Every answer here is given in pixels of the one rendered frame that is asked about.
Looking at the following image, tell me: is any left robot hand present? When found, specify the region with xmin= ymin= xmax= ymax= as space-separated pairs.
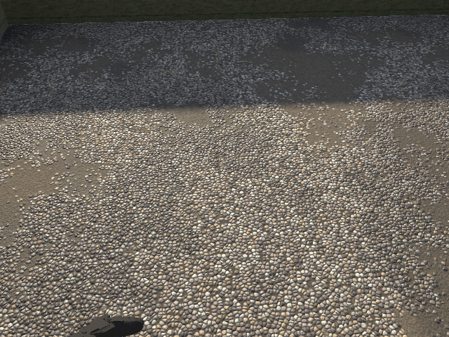
xmin=70 ymin=315 xmax=144 ymax=337

